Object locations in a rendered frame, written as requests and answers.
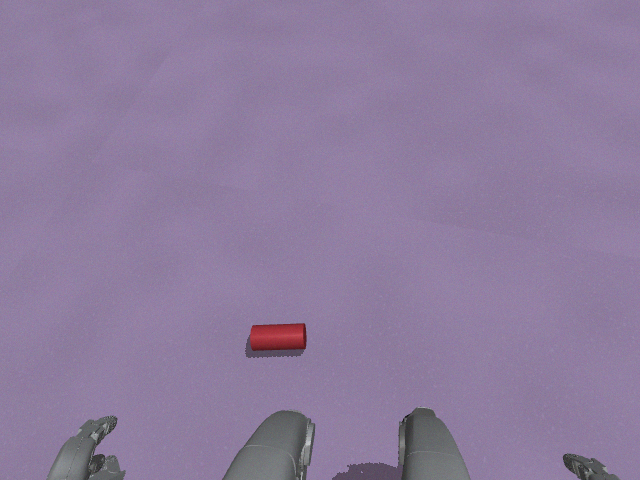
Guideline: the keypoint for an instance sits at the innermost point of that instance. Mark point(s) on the right robot hand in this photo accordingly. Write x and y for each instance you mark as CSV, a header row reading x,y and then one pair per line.
x,y
587,469

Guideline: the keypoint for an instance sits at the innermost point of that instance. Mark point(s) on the left robot hand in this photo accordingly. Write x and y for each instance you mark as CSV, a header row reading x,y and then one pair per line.
x,y
75,460

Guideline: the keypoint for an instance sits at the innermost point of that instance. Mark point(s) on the can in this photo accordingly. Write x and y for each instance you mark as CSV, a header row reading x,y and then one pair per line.
x,y
278,337

